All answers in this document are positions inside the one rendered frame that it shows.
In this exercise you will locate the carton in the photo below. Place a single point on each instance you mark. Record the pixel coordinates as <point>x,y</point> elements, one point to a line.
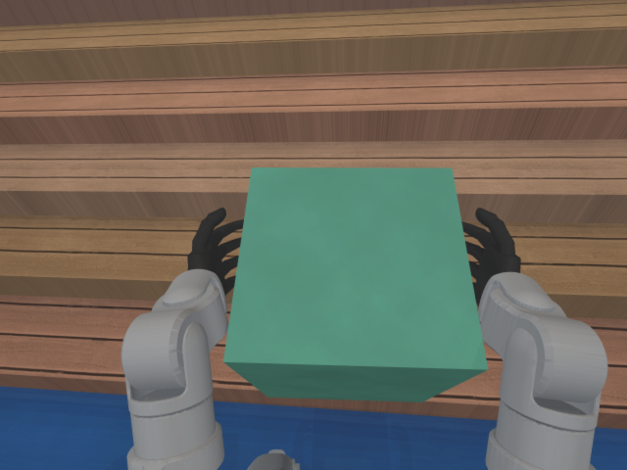
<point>353,283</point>

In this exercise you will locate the left robot hand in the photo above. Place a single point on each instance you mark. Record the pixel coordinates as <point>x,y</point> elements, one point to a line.
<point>207,254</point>

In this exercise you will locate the right robot hand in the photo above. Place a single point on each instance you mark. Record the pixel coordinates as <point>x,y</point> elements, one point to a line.
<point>499,253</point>

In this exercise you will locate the robot left forearm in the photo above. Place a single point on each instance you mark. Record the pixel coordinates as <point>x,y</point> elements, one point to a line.
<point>165,358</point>

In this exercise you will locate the robot right forearm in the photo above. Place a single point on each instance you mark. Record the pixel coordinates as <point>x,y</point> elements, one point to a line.
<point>553,375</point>

